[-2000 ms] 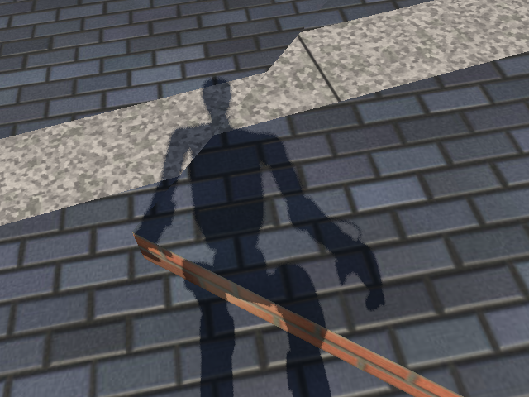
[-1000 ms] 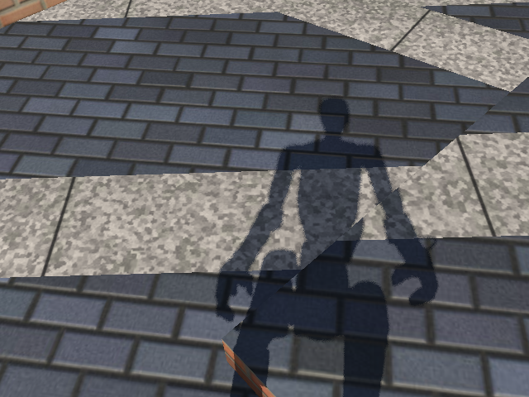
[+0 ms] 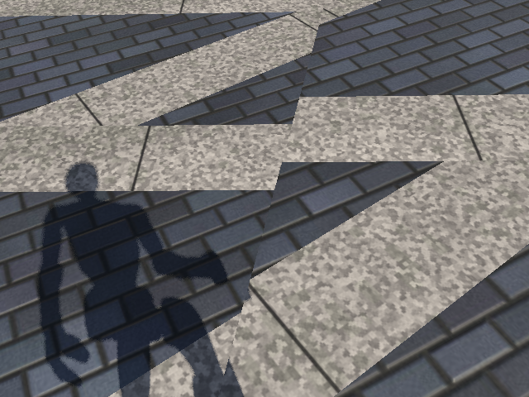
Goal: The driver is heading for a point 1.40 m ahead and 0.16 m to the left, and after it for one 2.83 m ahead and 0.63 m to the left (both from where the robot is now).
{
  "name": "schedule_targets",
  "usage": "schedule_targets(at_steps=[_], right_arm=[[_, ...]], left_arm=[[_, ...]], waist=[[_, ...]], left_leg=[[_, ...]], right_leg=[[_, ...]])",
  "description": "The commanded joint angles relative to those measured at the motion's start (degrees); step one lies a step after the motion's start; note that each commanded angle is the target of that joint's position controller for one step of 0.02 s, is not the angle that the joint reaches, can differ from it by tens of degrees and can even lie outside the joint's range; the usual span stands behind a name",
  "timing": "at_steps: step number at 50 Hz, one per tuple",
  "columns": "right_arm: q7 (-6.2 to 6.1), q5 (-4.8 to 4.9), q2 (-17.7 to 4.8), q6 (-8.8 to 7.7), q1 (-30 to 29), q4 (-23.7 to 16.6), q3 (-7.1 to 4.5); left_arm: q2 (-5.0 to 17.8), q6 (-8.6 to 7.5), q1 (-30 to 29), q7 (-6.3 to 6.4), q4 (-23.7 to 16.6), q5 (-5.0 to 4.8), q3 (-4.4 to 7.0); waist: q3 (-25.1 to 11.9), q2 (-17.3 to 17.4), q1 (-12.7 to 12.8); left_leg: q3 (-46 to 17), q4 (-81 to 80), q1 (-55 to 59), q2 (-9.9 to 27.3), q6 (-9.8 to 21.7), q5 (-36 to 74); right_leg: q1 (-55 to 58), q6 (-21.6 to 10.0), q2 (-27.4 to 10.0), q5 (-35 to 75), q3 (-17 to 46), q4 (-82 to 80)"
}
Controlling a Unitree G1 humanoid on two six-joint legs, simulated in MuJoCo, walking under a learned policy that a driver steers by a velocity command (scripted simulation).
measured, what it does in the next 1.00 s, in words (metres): climbs: left foot, then right foot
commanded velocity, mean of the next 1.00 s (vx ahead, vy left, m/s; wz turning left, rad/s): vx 0.50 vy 0.00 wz -0.13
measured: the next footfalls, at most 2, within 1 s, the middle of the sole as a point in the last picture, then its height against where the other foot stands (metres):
left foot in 0.26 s outside the picture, level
right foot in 0.78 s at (345, 357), level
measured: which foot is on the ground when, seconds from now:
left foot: up 0.00-0.24, down 0.26-0.78, up 0.80-1.00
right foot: down 0.00-0.28, up 0.30-0.76, down 0.78-1.00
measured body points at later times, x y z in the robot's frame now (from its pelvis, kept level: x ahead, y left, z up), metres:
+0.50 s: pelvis +0.30 +0.04 +0.04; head +0.31 +0.03 +0.49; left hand +0.46 +0.27 -0.07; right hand +0.29 -0.22 -0.10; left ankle +0.30 +0.12 -0.70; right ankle +0.32 -0.12 -0.59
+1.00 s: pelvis +0.58 -0.07 +0.04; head +0.60 -0.08 +0.49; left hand +0.69 +0.19 -0.08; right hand +0.66 -0.35 -0.09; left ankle +0.60 +0.09 -0.62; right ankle +0.60 -0.14 -0.70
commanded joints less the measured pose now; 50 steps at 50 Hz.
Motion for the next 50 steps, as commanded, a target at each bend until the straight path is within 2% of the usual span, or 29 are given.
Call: schedule_targets(at_steps=[1, 5, 8, 11, 13, 14, 15, 16, 17, 18, 19, 20, 21, 22, 23, 26, 27, 32, 34, 37, 39, 40, 41, 42, 43, 45, 46, 47, 50], right_arm=[[0.37, 0.21, -4.88, -0.85, -1.56, -2.38, -1.32], [1.73, 0.18, -0.50, -0.01, -12.73, -4.78, 0.00], [2.09, 0.70, -1.49, -0.55, -18.69, -6.91, -0.44], [1.16, 1.65, -4.49, -1.47, -16.73, -6.08, -1.37], [0.27, 3.77, -8.07, -2.92, -3.67, -1.90, -3.05], [-0.15, 3.15, -9.75, -3.75, 9.57, 2.20, -3.38], [-0.34, 2.93, -10.35, -3.47, 22.93, 5.07, -4.01], [-1.22, 0.76, -8.67, -2.85, 29.38, 8.41, -4.20], [-1.17, 0.92, -10.41, -2.93, 21.07, 9.50, -4.90], [-1.42, 0.27, -5.70, -2.82, 13.31, 8.68, -3.61], [-1.43, 1.41, -2.00, -2.62, 7.95, 7.47, -2.29], [-1.67, 1.65, 1.00, -2.78, 4.78, 6.66, -1.69], [-1.81, 1.89, 1.28, -3.02, 3.68, 6.96, -1.66], [-1.23, 4.72, -1.33, -4.05, 5.62, 7.92, -1.96], [-0.94, 5.43, -3.31, -4.75, 5.03, 9.21, -2.35], [-0.96, 4.43, -5.69, -4.70, 7.67, 10.66, -2.68], [-0.99, 4.43, -5.41, -4.52, 8.41, 11.06, -2.53], [-1.51, 6.13, -8.08, -3.47, 16.18, 13.96, -2.88], [-1.69, 6.06, -8.28, -2.27, 18.28, 15.00, -2.99], [-1.78, 5.39, -10.11, -0.81, 17.81, 15.31, -3.64], [-1.84, 3.98, -10.32, -0.16, 15.61, 13.93, -3.65], [-2.26, 2.67, -8.76, -0.41, 14.77, 11.06, -2.97], [-1.33, 3.56, 0.04, -1.47, 24.61, 11.64, -0.69], [-1.04, 4.97, -6.10, -2.51, 20.52, 12.16, -2.07], [-0.80, 6.24, -8.84, -3.09, 13.86, 10.15, -3.01], [-1.78, 5.01, -8.47, -2.90, 7.85, 8.58, -3.61], [-1.88, 4.67, -7.36, -2.31, 9.90, 8.30, -3.59], [-2.00, 4.41, -6.58, -1.71, 10.77, 8.61, -3.57], [-2.30, 4.20, -5.47, -0.73, 7.28, 7.14, -3.54]], left_arm=[[6.03, -4.64, -9.71, 1.41, -8.50, 0.25, 1.13], [6.95, -3.92, 2.46, 0.02, -7.23, -2.61, 2.09], [8.86, -2.72, 5.49, -0.24, -6.54, -2.64, 3.39], [10.61, -2.34, -0.26, 0.70, -7.37, -1.87, 4.63], [10.41, -2.27, -2.18, 1.04, -7.46, -0.23, 4.63], [5.64, -2.46, 0.29, 1.29, -8.51, 0.39, 3.17], [1.33, -3.27, 7.91, 1.28, -8.59, 0.46, 1.37], [6.08, -2.65, -1.53, 0.18, -9.66, -1.61, 3.13], [5.57, -2.20, -7.15, 0.68, -11.43, -2.44, 3.33], [6.46, -1.81, -8.90, 1.95, -10.29, -1.69, 3.36], [6.42, -1.61, -5.67, 2.51, -9.92, 0.35, 3.18], [5.98, -1.27, -7.32, 2.11, -10.25, 1.50, 2.73], [3.97, -0.83, -9.44, 1.78, -10.94, 1.35, 2.26], [4.56, -0.73, -11.55, 4.12, -13.78, -8.15, 2.75], [3.66, -0.47, -13.40, 5.25, -14.31, -8.40, 1.97], [3.37, -0.55, -18.67, 5.82, -16.60, -5.16, 1.25], [2.72, -0.62, -20.47, 5.50, -16.86, -4.82, 0.96], [2.38, -0.58, -32.15, 4.36, -19.94, -5.99, 0.34], [3.36, -0.78, -35.48, 3.74, -21.09, -6.15, 0.47], [6.31, -1.34, -33.15, 3.07, -20.78, -5.84, 1.53], [11.94, -1.10, -16.82, 3.58, -15.86, -5.68, 4.17], [16.42, -0.52, -4.87, 4.14, -13.26, -4.92, 5.31], [17.99, 0.35, -3.62, 3.74, -12.15, -4.53, 5.81], [12.05, 0.96, -4.33, 3.67, -12.67, -5.43, 4.51], [9.96, 1.16, -8.74, 4.05, -13.11, -5.46, 3.97], [7.83, 0.73, -16.53, 3.80, -14.07, -4.75, 3.49], [7.52, 0.21, -17.23, 3.76, -13.65, -4.09, 3.48], [6.44, -0.36, -17.21, 3.47, -13.28, -4.31, 3.31], [8.77, -0.88, -15.90, 4.19, -11.43, -4.59, 4.04]], waist=[[3.04, -4.30, -1.38], [5.43, -5.90, 5.36], [8.19, -6.74, 6.66], [6.88, -6.32, 3.03], [-0.66, -4.28, -3.01], [-12.45, 1.92, -5.57], [-24.15, 16.00, -8.76], [-14.88, 4.95, -12.90], [-0.62, 1.08, -9.22], [4.75, -2.61, -6.45], [-0.17, 0.99, -2.33], [-0.06, 0.14, -1.29], [-0.87, 0.42, -0.47], [2.06, -1.88, 0.78], [4.34, -1.84, 1.51], [7.26, -0.89, 0.77], [7.28, 0.06, 0.00], [8.91, 1.69, -4.58], [10.39, 2.14, -5.34], [8.27, 4.52, -2.62], [-1.86, 5.58, 4.95], [-11.52, -2.28, 8.17], [-20.25, -18.91, 2.98], [-16.53, -13.02, 5.23], [-6.27, -10.46, 4.77], [2.38, -1.89, 0.72], [1.96, -5.22, -1.60], [2.42, -5.12, -2.26], [4.35, -4.72, -2.79]], left_leg=[[6.51, -14.55, 6.87, 1.55, -4.81, 0.20], [10.51, -43.78, 12.75, -0.52, -7.60, -2.84], [11.49, -54.11, 12.78, -2.70, -5.40, -0.81], [11.26, -61.80, 18.91, -3.75, -1.71, 1.75], [11.72, -61.08, 42.51, -4.81, 2.18, 11.11], [4.18, -54.90, 67.19, 2.44, 9.61, 21.88], [-22.46, -60.56, 93.40, 18.54, 25.17, 21.62], [-30.74, -70.62, 88.26, 19.11, 19.45, 4.36], [-24.42, -72.92, 74.71, 18.26, 14.42, -5.78], [-16.00, -76.55, 60.78, 14.53, 11.72, -6.86], [-12.70, -78.30, 56.29, 13.89, 13.63, -0.93], [-10.00, -79.71, 52.15, 13.17, 14.62, 3.74], [-6.72, -80.23, 49.87, 11.23, 14.18, 4.79], [-6.17, -82.59, 48.43, 10.99, 12.61, 3.46], [-4.85, -83.60, 46.54, 11.01, 11.51, 4.16], [1.69, -85.13, 41.90, 7.48, 9.32, 10.47], [4.52, -84.99, 40.22, 5.55, 8.14, 12.09], [4.71, -85.82, 49.89, 7.55, 6.47, 8.48], [4.03, -83.94, 57.05, 10.01, 5.88, 8.53], [4.40, -76.98, 61.76, 11.24, 4.15, 22.54], [6.93, -59.13, 56.28, 7.49, 1.67, 32.04], [9.34, -40.34, 42.58, 3.27, -0.13, 11.50], [6.21, -21.54, 20.39, -6.04, -3.76, -27.08], [0.48, -16.16, 13.69, -3.24, -3.32, -28.43], [2.37, -15.28, 10.57, -0.98, -3.26, -23.80], [5.04, -20.84, 15.65, 3.24, -3.38, -15.45], [4.40, -22.51, 19.79, 4.59, -3.61, -13.55], [4.38, -24.62, 22.16, 4.96, -3.82, -13.22], [5.28, -30.85, 19.94, 5.40, -4.96, -9.15]], right_leg=[[-3.60, -4.65, -9.37, 10.14, 15.66, -22.95], [9.86, -7.61, -12.76, 21.47, 16.19, -23.91], [18.86, -8.18, -17.03, 31.27, 20.45, -23.67], [24.34, -4.75, -19.21, 48.24, 20.62, -21.30], [18.20, 0.57, -14.94, 63.83, 14.56, -11.48], [5.95, 4.19, -10.12, 52.48, 13.09, 3.09], [-15.88, 10.17, 0.42, 6.53, 10.35, 27.36], [-27.61, 8.37, 0.16, -4.59, 11.54, 38.03], [-33.36, 5.93, -2.98, 2.51, 12.40, 44.29], [-31.22, 3.94, -7.05, 10.91, 12.86, 41.21], [-25.23, 3.91, -9.73, 13.53, 12.63, 37.64], [-22.61, 4.67, -11.40, 12.24, 10.43, 36.39], [-22.06, 4.70, -11.70, 10.23, 8.88, 36.52], [-20.34, 4.56, -12.85, 10.06, 6.52, 35.98], [-23.52, 5.01, -14.35, 10.85, 6.19, 32.57], [-22.79, 6.28, -15.41, 21.40, 2.94, 19.94], [-19.25, 6.16, -14.97, 26.61, 1.54, 13.82], [-13.60, 5.99, -12.51, 32.55, -0.14, -7.65], [-15.10, 5.35, -11.98, 29.95, 0.47, -12.97], [-6.77, 3.12, -9.23, 22.96, -0.71, -17.18], [15.59, -0.40, -9.08, 24.90, -0.47, -15.17], [35.08, -3.56, -20.24, 32.57, 12.29, -11.63], [52.53, -13.99, -31.66, 19.30, 38.60, -19.24], [49.37, -12.14, -29.41, 10.36, 40.41, -23.70], [40.12, -9.41, -27.23, 11.43, 30.71, -25.31], [22.36, -7.11, -22.79, 22.60, 19.70, -29.45], [18.02, -7.57, -22.18, 25.19, 17.48, -30.91], [15.71, -7.51, -20.89, 28.50, 15.20, -32.01], [13.14, -8.52, -20.79, 28.01, 11.78, -35.34]])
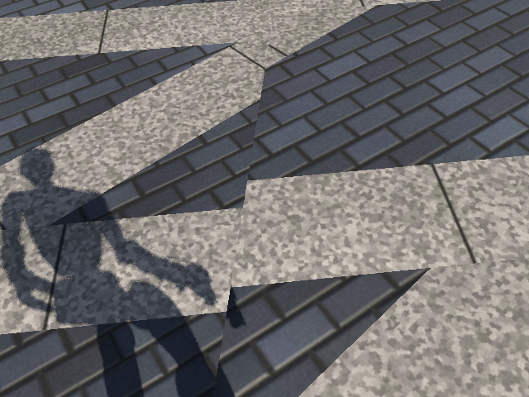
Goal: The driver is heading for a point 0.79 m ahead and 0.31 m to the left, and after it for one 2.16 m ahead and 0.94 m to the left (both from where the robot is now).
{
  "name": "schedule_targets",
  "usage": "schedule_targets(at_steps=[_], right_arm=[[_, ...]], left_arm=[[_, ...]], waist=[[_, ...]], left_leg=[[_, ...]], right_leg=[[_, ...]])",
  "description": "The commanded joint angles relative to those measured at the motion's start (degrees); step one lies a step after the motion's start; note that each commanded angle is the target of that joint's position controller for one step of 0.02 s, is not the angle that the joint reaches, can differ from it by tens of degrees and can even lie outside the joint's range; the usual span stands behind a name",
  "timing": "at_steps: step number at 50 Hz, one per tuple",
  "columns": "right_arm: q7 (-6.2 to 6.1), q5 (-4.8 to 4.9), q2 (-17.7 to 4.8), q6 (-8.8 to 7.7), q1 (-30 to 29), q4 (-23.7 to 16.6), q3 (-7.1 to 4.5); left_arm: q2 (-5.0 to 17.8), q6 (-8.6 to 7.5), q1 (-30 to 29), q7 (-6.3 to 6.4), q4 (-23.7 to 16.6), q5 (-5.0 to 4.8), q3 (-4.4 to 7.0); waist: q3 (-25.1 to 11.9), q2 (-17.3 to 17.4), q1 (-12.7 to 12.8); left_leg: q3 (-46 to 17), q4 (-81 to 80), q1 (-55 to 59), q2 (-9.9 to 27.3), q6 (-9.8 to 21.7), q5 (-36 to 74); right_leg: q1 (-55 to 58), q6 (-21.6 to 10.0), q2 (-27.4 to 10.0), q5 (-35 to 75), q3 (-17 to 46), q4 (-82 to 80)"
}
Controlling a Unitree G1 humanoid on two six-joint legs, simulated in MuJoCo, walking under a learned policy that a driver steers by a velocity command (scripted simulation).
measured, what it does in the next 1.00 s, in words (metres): walks ahead, turning left: left foot, then right foot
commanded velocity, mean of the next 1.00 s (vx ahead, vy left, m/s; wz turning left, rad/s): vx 0.50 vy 0.00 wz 0.44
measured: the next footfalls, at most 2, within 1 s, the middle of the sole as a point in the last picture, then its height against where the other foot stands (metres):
left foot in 0.36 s outside the picture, level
right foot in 0.84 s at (274, 320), level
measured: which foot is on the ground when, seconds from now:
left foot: up 0.00-0.34, down 0.36-0.86, up 0.88-1.00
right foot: down 0.00-0.34, up 0.36-0.82, down 0.84-1.00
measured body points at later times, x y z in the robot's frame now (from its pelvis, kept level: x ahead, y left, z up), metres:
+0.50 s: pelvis +0.26 +0.07 -0.01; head +0.29 +0.08 +0.44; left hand +0.30 +0.33 -0.14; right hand +0.39 -0.18 -0.13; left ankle +0.28 +0.13 -0.74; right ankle +0.24 -0.10 -0.64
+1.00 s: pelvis +0.57 +0.10 -0.01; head +0.57 +0.11 +0.44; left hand +0.56 +0.37 -0.12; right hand +0.75 -0.09 -0.13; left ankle +0.47 +0.17 -0.66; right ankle +0.65 +0.02 -0.74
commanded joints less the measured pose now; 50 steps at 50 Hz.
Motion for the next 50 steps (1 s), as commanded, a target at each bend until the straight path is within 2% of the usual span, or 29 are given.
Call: schedule_targets(at_steps=[1, 6, 10, 11, 13, 15, 17, 18, 19, 20, 21, 22, 23, 24, 25, 28, 32, 35, 38, 40, 41, 42, 43, 44, 45, 46, 47, 48, 50], right_arm=[[-0.43, -0.53, -2.17, 0.39, 0.03, -3.68, -0.66], [0.27, 0.08, -1.16, 0.28, -6.09, -4.71, -0.50], [1.27, 0.57, -1.42, 0.36, -12.93, -8.35, -0.57], [1.69, 0.83, -0.52, 0.28, -15.02, -10.39, -0.18], [2.68, 0.79, -0.78, 0.06, -17.00, -12.54, -0.26], [3.42, 0.58, -1.62, 0.05, -13.47, -13.12, -0.85], [3.32, 0.75, -5.02, 0.26, 0.28, -10.18, -3.32], [2.47, 1.13, -9.75, 0.72, 10.99, -8.49, -5.36], [1.99, 1.15, -15.51, 0.48, 12.13, -9.56, -6.22], [0.57, -6.82, -7.89, -1.53, 26.63, -2.61, -4.17], [0.81, -6.13, -6.99, -2.92, 19.89, -1.27, -4.37], [0.81, -5.30, -4.09, -3.19, 14.47, -0.97, -3.31], [1.22, -4.67, -0.40, -3.53, 9.38, -1.13, -1.71], [1.32, -4.15, 1.07, -3.73, 4.73, -1.95, -0.94], [1.61, -4.11, 0.98, -3.66, 2.35, -2.71, -0.75], [2.35, -4.76, -2.36, -5.13, 4.33, -2.41, -1.33], [3.88, -4.21, -3.15, -5.06, 11.06, -0.38, -1.01], [4.93, -3.64, -4.58, -4.43, 15.10, 0.59, -1.50], [4.95, -3.69, -5.56, -3.53, 15.96, 1.52, -2.02], [4.83, -3.90, -7.16, -2.97, 12.25, 1.08, -2.75], [5.19, -4.77, -7.12, -3.07, 10.64, 1.09, -2.77], [5.70, -5.65, -4.13, -3.53, 10.17, 0.16, -1.72], [5.36, -6.30, 5.16, -4.86, 18.55, -1.01, 0.90], [5.63, -4.57, 3.99, -5.07, 18.15, -1.19, 0.95], [5.17, -3.70, -0.97, -4.82, 9.29, -2.25, -0.54], [3.63, -3.42, -1.29, -3.95, 5.62, -1.70, -0.46], [2.81, -4.25, -1.03, -3.10, 6.30, -0.15, -0.18], [2.79, -5.70, 1.61, -2.62, 5.39, -0.42, 0.70], [4.06, -6.17, 3.46, -1.61, 4.93, -0.39, 1.41]], left_arm=[[7.16, -1.40, -2.25, 0.84, -2.98, 0.02, 1.66], [8.95, -1.82, 1.37, 1.65, -1.37, 0.39, 1.98], [9.00, -1.16, 5.88, 1.64, 0.63, 0.02, 2.00], [9.09, -0.47, 6.13, 1.98, 1.45, -0.97, 2.16], [10.41, 0.48, 6.95, 2.54, 1.99, -0.77, 2.56], [11.44, 1.06, 4.31, 3.25, 0.90, -0.64, 2.62], [11.72, 1.64, 1.90, 4.04, -0.39, -0.83, 2.51], [10.94, 1.11, 1.16, 4.47, -1.97, 0.08, 1.92], [3.87, -0.80, 6.40, 3.10, -4.75, 1.73, -0.60], [3.93, -2.37, 12.23, -2.61, 0.39, 7.38, -1.77], [5.01, -3.27, 3.93, -2.95, -1.88, 5.25, -0.93], [6.98, -3.55, 1.55, -2.04, -2.82, 5.27, -1.01], [5.47, -3.19, 0.64, -1.04, -3.80, 6.26, -1.76], [5.50, -2.65, 0.69, -0.43, -4.48, 6.31, -2.19], [6.44, -1.60, 0.86, 0.04, -4.71, 5.70, -2.16], [4.02, -0.24, -1.59, 0.49, -6.38, 4.39, -3.36], [0.75, 1.12, -8.76, -0.70, -8.63, 4.65, -4.69], [2.29, 1.41, -15.61, -1.09, -11.17, 4.76, -4.49], [2.99, 0.77, -21.30, -0.67, -13.12, 4.59, -4.58], [3.99, 0.34, -19.58, 0.03, -12.81, 3.57, -4.34], [6.09, -0.44, -13.41, 0.43, -11.18, 1.82, -3.35], [8.52, -1.76, -0.86, 0.72, -7.99, 0.72, -1.88], [10.82, -2.39, 12.74, 0.81, -5.06, 1.34, -1.17], [8.11, -1.45, 19.88, 0.11, -3.46, 2.83, -1.71], [7.36, -1.72, 14.25, 0.66, -3.87, 3.57, -0.82], [5.34, -1.30, 8.14, 1.27, -5.14, 2.31, -1.19], [0.23, -1.04, 4.97, 1.96, -5.46, 1.93, -2.56], [-2.76, -0.89, 3.20, 2.54, -5.60, 1.98, -3.36], [-2.22, -1.86, 0.15, 4.00, -6.15, 2.96, -2.74]], waist=[[-1.91, -4.76, -1.95], [-1.10, -4.43, 0.77], [2.03, -3.71, 3.56], [4.10, -4.18, 3.92], [3.75, -4.25, 4.23], [0.23, -5.46, 1.77], [-7.45, -4.51, -5.57], [-12.77, -0.39, -10.22], [-18.42, 13.76, -5.08], [-25.91, 3.99, -12.62], [-2.30, 2.13, -10.29], [-3.18, -3.11, -8.09], [-3.16, -4.11, -4.52], [-2.63, -2.81, -1.80], [-3.47, -1.20, -0.95], [-2.82, -0.49, -1.55], [-0.55, 1.30, -3.27], [1.50, 1.72, -5.24], [2.59, 2.37, -6.52], [1.84, 2.11, -4.22], [-1.09, 0.91, -0.88], [-10.09, -2.24, 3.56], [-26.18, -14.29, 2.99], [-30.12, -17.56, 6.76], [-9.47, -7.67, 6.87], [-1.89, -4.30, 5.17], [-3.46, -3.31, 2.88], [-3.24, -4.76, 1.13], [-3.72, -4.47, -0.97]], left_leg=[[-1.34, -5.57, -3.98, 2.72, -0.83, 6.24], [0.74, -16.87, 0.05, -0.65, 0.01, 22.85], [0.61, -20.31, -7.05, -1.96, 2.42, 17.88], [-0.50, -25.38, -10.48, -1.61, 3.28, 12.67], [1.80, -26.99, -11.59, -2.41, 4.33, 9.22], [5.33, -28.52, -3.46, -4.94, 5.58, 6.90], [7.97, -33.89, 18.17, -9.96, 8.32, 11.64], [-5.25, -35.61, 36.85, -2.29, 11.57, 11.80], [-37.69, -40.25, 56.02, 13.09, 22.88, 5.81], [-42.57, -46.45, 62.61, 8.87, 21.04, -10.41], [-36.56, -45.24, 53.83, 8.15, 19.12, -10.38], [-31.10, -46.31, 47.85, 7.22, 18.76, -5.18], [-25.55, -47.41, 40.63, 4.91, 17.63, -0.33], [-22.76, -48.65, 31.80, 4.80, 17.94, 3.22], [-21.46, -49.28, 26.46, 4.00, 18.82, 7.03], [-17.23, -48.94, 18.02, 0.87, 18.97, 16.11], [-14.00, -46.61, 10.93, -2.72, 16.22, 22.77], [-17.98, -45.60, 14.88, -0.70, 16.63, 19.25], [-22.98, -43.59, 24.86, 3.19, 16.72, 19.93], [-23.19, -41.04, 26.96, 4.13, 14.68, 28.19], [-21.12, -36.18, 24.15, 1.75, 12.25, 36.00], [-17.12, -23.27, 16.83, -4.10, 8.32, 38.02], [-11.80, -3.90, 1.71, -12.92, 3.05, 11.36], [-8.78, 14.43, -13.58, -16.49, 1.49, -20.31], [-7.55, 17.74, -21.88, -9.78, 2.74, -13.55], [-5.70, 16.50, -19.66, -4.79, 3.14, -6.81], [-6.23, 10.25, -13.60, -1.54, 3.34, -1.10], [-6.01, 5.51, -8.99, 0.67, 2.77, -0.98], [-2.77, 2.69, -2.29, 0.43, 0.99, -0.56]], right_leg=[[2.54, -10.62, -16.45, 12.95, 13.71, -12.16], [3.21, -7.56, -13.67, 12.75, 4.78, -12.26], [13.35, -7.35, -17.55, 13.95, 5.04, -9.53], [16.82, -6.81, -18.95, 13.49, 5.55, -9.27], [21.52, -6.33, -20.69, 18.15, 5.49, -6.48], [20.49, -4.99, -19.46, 32.12, 2.35, -0.89], [13.71, -2.46, -15.20, 46.76, -2.74, 15.93], [-1.21, 0.27, -12.50, 30.56, -3.94, 32.00], [-26.35, 3.81, -0.77, -17.50, -0.18, 50.94], [-31.49, 1.45, -2.24, -15.93, 16.60, 52.29], [-45.89, 2.54, -2.73, -14.02, 14.43, 60.43], [-44.34, 2.76, -5.59, -10.95, 14.22, 58.33], [-40.17, 2.73, -8.07, -6.67, 14.30, 53.42], [-35.19, 3.92, -10.51, -3.61, 13.36, 49.97], [-31.54, 5.20, -10.74, -3.23, 12.53, 48.79], [-29.62, 8.42, -10.24, 1.91, 8.28, 41.55], [-21.57, 8.20, -8.31, 14.38, 3.52, 26.77], [-19.87, 6.70, -6.81, 13.46, 3.02, 19.05], [-22.07, 5.73, -5.54, 7.38, 3.65, 13.26], [-15.91, 3.72, -4.52, 4.87, 2.61, 8.93], [-4.11, 1.54, -3.82, 8.77, 1.57, 7.89], [16.43, -3.37, -6.74, 13.37, 3.35, 12.73], [44.11, -18.40, -21.14, 30.66, 20.36, 15.98], [50.42, -23.53, -30.34, 10.91, 41.99, 4.58], [32.43, -16.25, -29.12, -3.74, 37.14, -0.62], [18.21, -12.42, -26.83, -11.84, 28.94, -3.56], [12.52, -10.55, -24.51, -8.22, 23.97, -7.14], [8.70, -10.17, -23.03, -2.97, 19.90, -8.14], [2.76, -9.17, -18.43, 2.39, 10.41, -10.83]])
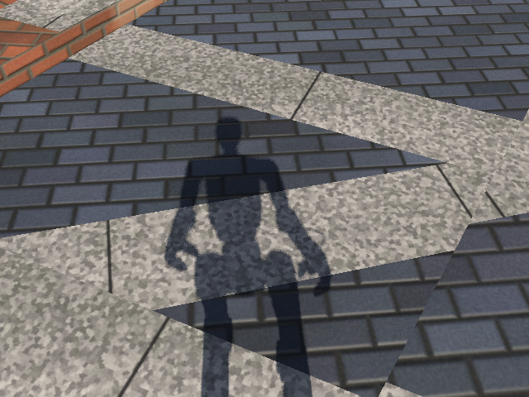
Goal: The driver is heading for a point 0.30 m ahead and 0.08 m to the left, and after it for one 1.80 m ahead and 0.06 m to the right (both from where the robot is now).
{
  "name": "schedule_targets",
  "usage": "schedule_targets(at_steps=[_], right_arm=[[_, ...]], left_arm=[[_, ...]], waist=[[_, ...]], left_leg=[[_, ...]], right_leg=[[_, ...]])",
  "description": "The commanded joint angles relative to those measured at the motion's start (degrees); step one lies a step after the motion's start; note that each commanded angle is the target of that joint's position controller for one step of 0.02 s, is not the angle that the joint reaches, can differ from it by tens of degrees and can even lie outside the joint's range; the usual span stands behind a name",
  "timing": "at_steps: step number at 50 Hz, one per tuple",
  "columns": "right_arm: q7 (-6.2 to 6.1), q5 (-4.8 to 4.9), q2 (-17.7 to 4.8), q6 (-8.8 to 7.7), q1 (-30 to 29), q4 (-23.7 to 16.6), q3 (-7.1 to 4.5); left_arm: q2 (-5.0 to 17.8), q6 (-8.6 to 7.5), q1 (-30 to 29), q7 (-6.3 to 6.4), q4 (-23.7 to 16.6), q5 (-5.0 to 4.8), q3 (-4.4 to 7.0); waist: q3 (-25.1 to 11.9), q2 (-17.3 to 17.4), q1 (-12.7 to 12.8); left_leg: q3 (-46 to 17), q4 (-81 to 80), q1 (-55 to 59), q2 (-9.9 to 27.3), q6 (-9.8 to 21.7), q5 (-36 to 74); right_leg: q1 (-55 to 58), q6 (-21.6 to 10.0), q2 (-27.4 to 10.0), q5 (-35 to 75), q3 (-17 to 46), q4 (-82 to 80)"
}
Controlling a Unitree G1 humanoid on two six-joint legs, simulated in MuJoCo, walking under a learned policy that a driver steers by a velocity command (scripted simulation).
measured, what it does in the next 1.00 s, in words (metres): goes down: left foot 0.14 m lower, then right foot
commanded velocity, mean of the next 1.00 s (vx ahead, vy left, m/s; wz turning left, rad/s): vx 0.32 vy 0.00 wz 0.23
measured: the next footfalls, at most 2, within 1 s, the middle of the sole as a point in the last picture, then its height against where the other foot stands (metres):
left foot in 0.46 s outside the picture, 0.14 m lower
right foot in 0.82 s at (267, 396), level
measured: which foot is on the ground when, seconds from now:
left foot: up 0.00-0.44, down 0.46-0.84, up 0.86-1.00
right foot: down 0.00-0.46, up 0.48-0.80, down 0.82-1.00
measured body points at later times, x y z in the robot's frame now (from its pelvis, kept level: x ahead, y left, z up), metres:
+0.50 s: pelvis +0.26 +0.08 -0.14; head +0.31 +0.12 +0.30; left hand +0.11 +0.30 -0.28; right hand +0.55 -0.07 -0.24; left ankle +0.32 +0.20 -0.87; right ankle +0.08 -0.11 -0.65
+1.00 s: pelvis +0.44 +0.07 -0.15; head +0.48 +0.06 +0.30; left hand +0.52 +0.36 -0.24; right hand +0.62 -0.17 -0.28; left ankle +0.36 +0.21 -0.80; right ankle +0.54 +0.00 -0.87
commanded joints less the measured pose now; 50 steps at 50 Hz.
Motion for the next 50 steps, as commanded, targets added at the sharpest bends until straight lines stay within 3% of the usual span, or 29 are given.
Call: schedule_targets(at_steps=[1, 6, 10, 14, 15, 16, 18, 20, 21, 22, 23, 24, 25, 26, 27, 28, 29, 30, 32, 34, 36, 38, 41, 42, 43, 44, 45, 47, 50], right_arm=[[1.48, -0.60, 1.84, 0.49, 2.02, -2.25, 1.64], [2.31, 0.65, -0.14, 0.74, -3.98, -3.84, 1.73], [0.97, -0.51, -1.06, 2.38, -7.62, -5.55, 1.23], [1.06, -0.53, 0.60, 3.31, -16.03, -8.96, 1.72], [1.33, 11.20, -3.40, 4.24, -21.78, -11.38, -0.56], [1.71, 11.51, -3.05, 5.00, -22.73, -12.09, -0.31], [2.49, 8.90, 0.16, 6.43, -23.32, -12.82, -0.01], [2.81, 7.64, 1.30, 6.80, -20.96, -11.61, -0.25], [2.11, 7.04, -0.25, 6.69, -15.93, -9.59, -1.28], [0.74, 6.46, -3.91, 6.54, -5.59, -6.02, -3.45], [-0.83, 5.44, -10.01, 6.19, 3.45, -2.86, -5.77], [-1.50, 3.67, -18.23, 4.87, 8.36, -1.72, -6.22], [-1.61, 4.26, -15.21, 4.56, 15.61, -1.52, -5.40], [-2.64, 4.49, -13.61, 5.45, 16.09, -0.65, -5.00], [-3.53, 5.26, -12.13, 6.22, 11.83, 0.44, -4.38], [-4.22, 5.82, -8.96, 6.41, 2.80, -1.49, -3.11], [-4.15, 4.79, -6.73, 5.91, -4.66, -3.09, -1.93], [-3.71, 4.42, -5.27, 5.01, -9.24, -3.83, -1.43], [-3.15, 3.89, -6.96, 2.96, -14.18, -3.17, -1.81], [-4.36, 3.16, -6.09, 2.33, -15.10, -2.28, -1.82], [-4.69, 3.55, -6.11, 2.54, -12.82, -0.65, -1.83], [-4.87, 4.82, -7.32, 3.09, -11.68, 0.19, -2.59], [-5.52, 6.17, -7.43, 4.67, -9.27, 1.01, -3.32], [-5.58, 5.06, -5.79, 5.27, -5.44, 1.55, -3.33], [-5.82, 3.60, -3.20, 5.67, -0.18, 1.22, -3.03], [-6.13, 3.95, -2.69, 6.35, -3.59, -0.74, -2.59], [-6.23, 4.93, -3.70, 6.86, -6.41, -2.24, -2.82], [-6.87, 5.22, -5.35, 7.60, -9.76, -2.55, -3.62], [-7.17, 4.40, -5.34, 7.41, -11.25, -3.58, -4.19]], left_arm=[[1.83, -1.66, 1.37, 1.84, -1.94, 1.91, 0.97], [1.79, -2.50, 7.83, 0.13, 4.27, 3.87, 0.60], [0.38, -3.12, 12.53, -0.66, 7.52, 3.89, -1.02], [1.45, -2.87, 20.65, 0.15, 12.01, 2.79, -1.44], [10.34, 0.01, 14.09, 1.80, 10.24, -5.12, 3.06], [10.40, 1.17, 15.37, 2.57, 9.31, -5.09, 3.14], [7.67, 2.69, 18.13, 3.39, 9.20, -4.04, 3.66], [6.82, 3.68, 17.65, 3.51, 8.82, -4.37, 4.27], [7.52, 3.84, 17.99, 3.14, 9.07, -4.16, 4.79], [8.58, 3.80, 16.15, 2.63, 8.74, -4.10, 5.21], [8.51, 2.43, 14.92, 2.05, 7.93, -4.28, 5.45], [3.47, -0.08, 19.28, 0.54, 5.53, -2.25, 3.58], [7.53, -2.40, 16.72, -1.17, 3.27, -5.30, 3.22], [7.61, -2.54, 12.12, -1.34, 0.77, -7.22, 3.23], [5.82, -1.69, 8.04, -0.36, -0.46, -7.36, 2.53], [5.19, -0.19, 6.48, 1.06, 0.03, -6.45, 2.57], [4.50, 1.25, 8.81, 2.09, 1.25, -5.28, 2.65], [4.12, 2.44, 10.48, 2.76, 2.59, -4.74, 2.99], [4.74, 3.01, 6.86, 3.92, 1.07, -4.41, 4.13], [3.34, 2.11, 4.22, 2.82, 1.64, -2.83, 4.04], [1.81, 1.74, 4.59, 1.10, 2.91, -3.19, 3.82], [4.25, 1.96, 0.81, -0.11, 0.62, -3.91, 4.47], [8.05, 3.05, -0.84, -1.00, -1.16, -2.17, 6.67], [11.02, 3.46, 0.12, -0.76, -1.34, -2.08, 7.87], [14.90, 3.82, 1.67, -0.44, -1.85, -2.01, 8.92], [14.07, 3.83, 6.40, -1.00, -1.52, -1.46, 8.57], [13.31, 3.30, 6.25, -1.43, -2.51, -1.20, 8.16], [10.98, 3.53, -1.21, -0.58, -4.86, -2.26, 7.65], [9.44, 5.17, -4.42, 0.95, -6.21, -2.34, 7.42]], waist=[[-0.37, -4.11, -0.41], [1.62, -2.56, 0.51], [5.93, -3.00, 2.26], [10.75, -1.86, 7.03], [14.99, -2.36, 7.02], [12.94, -0.18, 7.88], [11.43, -1.35, 9.71], [8.92, -1.79, 9.12], [4.74, -1.70, 6.72], [-0.29, -1.10, 0.82], [-4.16, 3.85, -5.08], [-15.44, 17.43, -4.48], [-32.76, 12.05, -10.07], [-32.82, 7.12, -9.85], [-27.36, 1.82, -6.82], [-19.73, -2.97, -2.97], [-15.37, -5.60, 1.11], [-10.09, -7.35, 3.51], [0.04, -1.23, 5.32], [-0.45, 1.71, 4.39], [-3.96, 5.14, 3.50], [-3.28, 4.61, 2.46], [-1.48, 1.66, 2.33], [-0.92, -4.90, 1.12], [-2.62, -18.61, -1.61], [-7.54, -20.75, 2.31], [-10.45, -16.21, 3.03], [-6.60, -8.76, 1.68], [-6.49, -9.01, 0.12]], left_leg=[[-1.61, -2.12, -4.49, 5.66, -0.74, 9.62], [-4.24, -20.98, -8.01, 8.76, 1.32, 35.06], [-3.41, -25.26, -10.23, 8.96, 1.43, 39.77], [-0.56, -33.44, -12.33, 9.44, 0.80, 35.72], [-2.92, -32.98, -12.06, 5.63, 1.15, 37.89], [-1.07, -33.88, -13.13, 4.94, 0.75, 38.07], [1.73, -37.09, -11.47, 5.19, 0.66, 36.53], [5.29, -41.36, -2.42, 3.28, 1.37, 34.70], [8.21, -40.29, 6.81, 0.41, 2.14, 33.25], [10.41, -43.76, 19.60, -2.12, 4.26, 35.86], [6.29, -46.38, 38.72, 1.48, 9.11, 56.64], [-7.51, -23.17, 67.59, 15.30, 19.76, 101.14], [-19.39, -25.36, 74.67, 23.20, 28.61, 95.84], [-23.07, -33.65, 71.74, 23.42, 27.20, 72.77], [-23.70, -37.88, 64.08, 23.16, 23.82, 55.51], [-22.26, -41.34, 49.80, 23.57, 21.56, 48.48], [-22.02, -43.33, 33.44, 26.54, 21.64, 49.00], [-19.04, -44.79, 20.68, 25.78, 19.59, 43.86], [-8.66, -50.52, 6.60, 18.28, 14.46, 38.49], [4.99, -51.79, 0.72, 7.79, 9.75, 36.49], [5.09, -51.65, 8.43, 10.49, 10.50, 40.22], [3.56, -50.41, 14.32, 13.22, 9.10, 37.76], [4.08, -42.14, 16.27, 11.74, 3.77, 19.83], [7.24, -34.57, 14.48, 7.85, 0.19, 9.95], [10.74, -18.86, 4.04, -0.20, -4.67, -7.88], [4.69, -4.87, -4.65, -4.68, -5.72, -19.99], [-0.88, 2.36, -8.53, -3.67, -4.53, -17.85], [-3.21, 3.42, -11.22, -0.73, -3.27, -8.52], [-2.46, -5.91, -4.57, -0.26, -3.01, -2.29]], right_leg=[[4.30, -11.24, -15.10, 8.93, 12.05, -16.96], [5.57, -10.84, -15.57, 12.43, 2.99, -12.37], [8.84, -9.82, -16.71, 3.69, 2.15, -7.83], [16.23, -7.52, -18.09, -1.46, 1.44, -4.13], [7.91, -5.09, -17.65, -1.78, 0.04, 2.63], [11.24, -4.53, -18.43, -1.76, -1.04, 6.41], [13.15, -3.02, -19.83, -0.73, -1.60, 12.11], [11.68, -1.34, -19.69, 7.60, -3.44, 20.52], [9.25, -0.90, -19.50, 14.69, -4.49, 28.46], [5.50, 0.67, -17.66, 21.34, -6.14, 41.13], [-9.13, 5.00, -11.70, 7.67, -7.57, 61.39], [-36.74, 9.12, -5.67, -44.74, -1.06, 91.59], [-39.67, 9.16, -5.26, -41.89, 10.98, 94.56], [-44.39, 8.50, -7.09, -38.70, 12.68, 89.20], [-47.45, 8.15, -9.54, -34.51, 10.67, 86.57], [-44.51, 8.49, -10.64, -29.64, 9.49, 81.95], [-35.21, 8.21, -11.55, -26.41, 11.45, 79.38], [-29.75, 7.29, -12.23, -23.50, 13.39, 72.70], [-23.54, 6.99, -11.41, -12.90, 14.15, 53.12], [-7.90, 5.97, -8.15, 7.72, 9.38, 25.36], [-4.37, 6.05, -6.17, 13.61, 8.50, 18.97], [-5.38, 4.33, -5.41, 12.47, 8.27, 14.01], [-3.01, 0.42, -3.49, 9.65, 7.14, 7.23], [0.21, -0.81, -6.32, 29.08, 11.25, 4.82], [9.14, -6.78, -14.04, 38.48, 24.70, 1.67], [15.38, -14.48, -20.06, 27.25, 38.81, -4.19], [15.87, -15.37, -19.70, 12.81, 42.47, -7.20], [9.63, -11.42, -16.73, -0.24, 37.87, -8.24], [2.18, -8.20, -11.77, -3.87, 31.53, -9.08]])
